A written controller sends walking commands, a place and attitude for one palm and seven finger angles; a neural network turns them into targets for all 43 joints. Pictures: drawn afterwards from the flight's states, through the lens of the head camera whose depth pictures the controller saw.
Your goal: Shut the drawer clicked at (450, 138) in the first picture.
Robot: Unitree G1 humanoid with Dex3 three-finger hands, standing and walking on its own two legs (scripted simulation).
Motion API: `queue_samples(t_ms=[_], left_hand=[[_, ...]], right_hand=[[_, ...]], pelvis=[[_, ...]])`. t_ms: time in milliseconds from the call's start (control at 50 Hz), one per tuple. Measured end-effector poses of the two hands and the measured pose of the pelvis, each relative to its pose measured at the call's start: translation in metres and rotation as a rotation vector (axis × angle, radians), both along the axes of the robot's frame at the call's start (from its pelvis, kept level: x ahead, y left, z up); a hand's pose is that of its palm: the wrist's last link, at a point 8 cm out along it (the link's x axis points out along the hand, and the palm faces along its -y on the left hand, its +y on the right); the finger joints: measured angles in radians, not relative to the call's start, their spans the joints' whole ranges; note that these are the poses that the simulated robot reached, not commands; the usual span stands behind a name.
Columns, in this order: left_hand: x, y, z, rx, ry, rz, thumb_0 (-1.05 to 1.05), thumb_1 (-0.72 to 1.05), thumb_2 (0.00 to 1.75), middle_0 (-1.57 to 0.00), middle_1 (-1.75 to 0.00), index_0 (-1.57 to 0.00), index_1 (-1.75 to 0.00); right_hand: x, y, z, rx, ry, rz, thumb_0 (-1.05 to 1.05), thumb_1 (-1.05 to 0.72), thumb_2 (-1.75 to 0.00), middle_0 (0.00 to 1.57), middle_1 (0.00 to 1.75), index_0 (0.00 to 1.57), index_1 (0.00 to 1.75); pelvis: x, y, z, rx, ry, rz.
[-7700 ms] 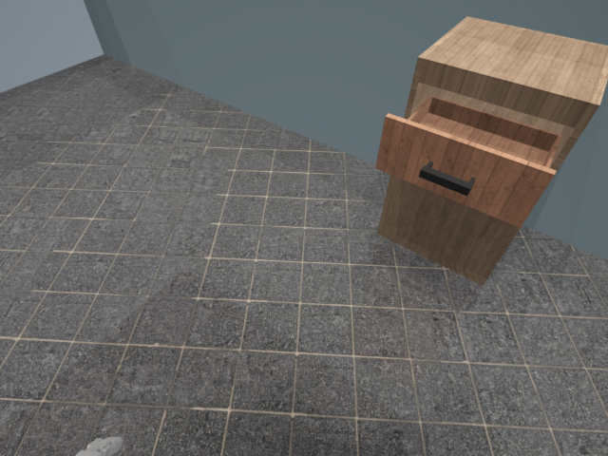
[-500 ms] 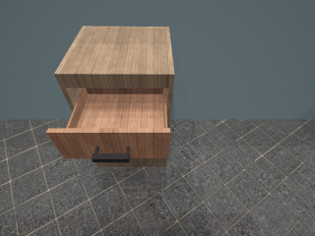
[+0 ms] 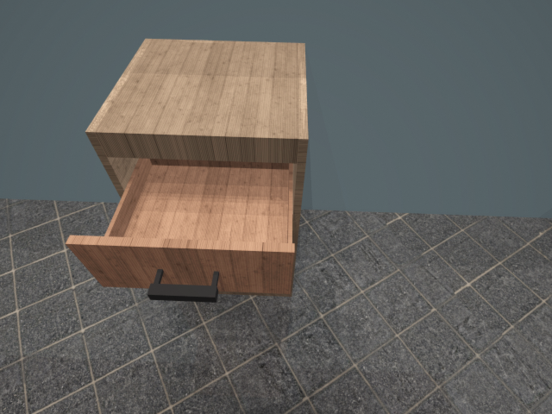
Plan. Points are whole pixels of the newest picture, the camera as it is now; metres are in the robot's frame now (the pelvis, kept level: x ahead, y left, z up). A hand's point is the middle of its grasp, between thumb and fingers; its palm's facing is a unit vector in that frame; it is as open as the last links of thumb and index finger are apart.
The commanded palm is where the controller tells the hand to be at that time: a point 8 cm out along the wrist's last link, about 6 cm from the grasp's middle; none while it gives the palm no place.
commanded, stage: come to a stop and stand still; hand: left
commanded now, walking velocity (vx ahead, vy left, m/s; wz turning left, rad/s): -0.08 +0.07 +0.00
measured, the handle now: (185, 283) +0.37 +0.21 -0.15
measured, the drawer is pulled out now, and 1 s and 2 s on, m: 0.24 0.24 0.24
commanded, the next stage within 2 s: look again from close up in 0.90 s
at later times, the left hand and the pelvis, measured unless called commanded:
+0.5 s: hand out of the picture -0.04 +0.19 -0.18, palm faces +0.05 -0.97 -0.23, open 7.3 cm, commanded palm none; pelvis -0.06 +0.02 -0.01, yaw +0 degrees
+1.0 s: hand out of the picture -0.14 +0.14 -0.18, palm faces +0.06 -0.99 -0.14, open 7.4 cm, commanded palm none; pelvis -0.09 +0.00 +0.00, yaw +1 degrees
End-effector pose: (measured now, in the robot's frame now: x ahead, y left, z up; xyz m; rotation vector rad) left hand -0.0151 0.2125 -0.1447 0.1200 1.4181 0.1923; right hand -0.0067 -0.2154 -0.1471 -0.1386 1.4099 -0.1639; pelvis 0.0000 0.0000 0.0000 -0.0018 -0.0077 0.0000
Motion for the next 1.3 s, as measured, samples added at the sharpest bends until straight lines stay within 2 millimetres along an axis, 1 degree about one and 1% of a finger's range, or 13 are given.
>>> queue_samples(t_ms=[80,140,200,260,300,420,520,720,800,880,1040,1160,1300], left_hand=[[0.004,0.013,0.008,0.033,-0.041,0.012,0.01,0.92,0.9,-0.21,-0.3,-0.2,-0.3],[0.003,0.025,0.004,0.052,-0.06,0.008,0.01,0.91,0.9,-0.21,-0.3,-0.2,-0.3],[-0.002,0.036,-0.009,0.053,-0.055,-0.001,0.0,0.91,0.9,-0.21,-0.3,-0.2,-0.3],[-0.007,0.04,-0.013,0.047,-0.041,-0.017,0.0,0.91,0.9,-0.2,-0.3,-0.2,-0.3],[-0.008,0.04,-0.012,0.043,-0.041,-0.023,0.0,0.91,0.9,-0.2,-0.3,-0.2,-0.3],[-0.018,0.032,-0.004,0.042,-0.094,-0.016,0.0,0.91,0.9,-0.2,-0.3,-0.2,-0.3],[-0.041,0.024,0.002,0.03,-0.071,-0.032,0.0,0.92,0.9,-0.2,-0.3,-0.2,-0.3],[-0.092,-0.002,-0.001,-0.032,0.012,-0.018,0.0,0.91,0.9,-0.2,-0.3,-0.2,-0.3],[-0.108,-0.012,-0.002,-0.05,0.042,-0.005,0.0,0.91,0.9,-0.2,-0.3,-0.2,-0.3],[-0.12,-0.02,-0.002,-0.061,0.065,0.005,0.0,0.91,0.9,-0.2,-0.3,-0.2,-0.3],[-0.123,-0.025,-0.004,-0.066,0.064,-0.007,0.0,0.91,0.9,-0.2,-0.3,-0.2,-0.3],[-0.102,-0.01,-0.006,-0.007,-0.016,-0.008,0.0,0.91,0.9,-0.2,-0.3,-0.2,-0.3],[-0.068,-0.001,-0.006,0.012,-0.107,-0.015,0.0,0.91,0.9,-0.2,-0.3,-0.2,-0.3]], right_hand=[[0.016,-0.01,0.007,-0.024,-0.045,0.015,0.01,-0.92,-0.9,0.2,0.3,0.2,0.3],[0.026,-0.014,0.006,-0.042,-0.083,0.025,0.0,-0.91,-0.9,0.2,0.3,0.2,0.3],[0.03,-0.01,0.0,-0.054,-0.114,0.034,0.0,-0.91,-0.9,0.2,0.3,0.2,0.3],[0.025,0.001,0.0,-0.043,-0.134,0.041,0.0,-0.91,-0.9,0.2,0.3,0.2,0.3],[0.017,0.008,0.0,-0.033,-0.139,0.039,0.0,-0.92,-0.9,0.2,0.3,0.2,0.3],[-0.013,0.009,-0.009,-0.005,-0.093,0.045,0.0,-0.94,-0.9,0.2,0.3,0.2,0.3],[-0.042,0.009,-0.007,0.018,-0.064,0.027,0.0,-0.94,-0.9,0.2,0.3,0.2,0.3],[-0.108,0.015,-0.002,0.053,0.059,0.009,0.0,-0.91,-0.9,0.2,0.3,0.2,0.3],[-0.125,0.018,-0.001,0.062,0.096,0.001,0.0,-0.91,-0.9,0.2,0.3,0.2,0.3],[-0.133,0.02,-0.001,0.069,0.108,-0.007,0.0,-0.91,-0.9,0.2,0.3,0.2,0.3],[-0.124,0.022,-0.004,0.085,0.07,-0.005,0.0,-0.91,-0.9,0.2,0.3,0.2,0.3],[-0.085,0.004,-0.011,0.047,-0.033,0.026,0.0,-0.91,-0.9,0.2,0.3,0.2,0.3],[-0.048,-0.016,-0.003,-0.004,-0.13,0.046,0.01,-0.92,-0.9,0.2,0.3,0.2,0.3]], pelvis=[[-0.004,0.003,0.005,0.011,-0.007,0.011],[-0.009,0.007,0.0,0.017,-0.003,0.014],[-0.017,0.014,-0.011,0.012,0.009,0.005],[-0.027,0.017,-0.012,0.033,-0.007,-0.014],[-0.033,0.018,-0.011,0.035,-0.018,-0.011],[-0.049,0.018,-0.01,0.028,-0.04,0.004],[-0.061,0.015,-0.004,0.012,-0.041,0.004],[-0.081,0.006,0.0,0.012,-0.033,0.009],[-0.084,0.004,0.0,0.011,-0.027,0.011],[-0.086,0.002,0.0,0.011,-0.025,0.011],[-0.087,-0.003,-0.002,0.018,-0.017,0.018],[-0.085,-0.006,-0.008,0.003,-0.001,0.037],[-0.076,-0.006,-0.008,-0.002,-0.011,0.031]])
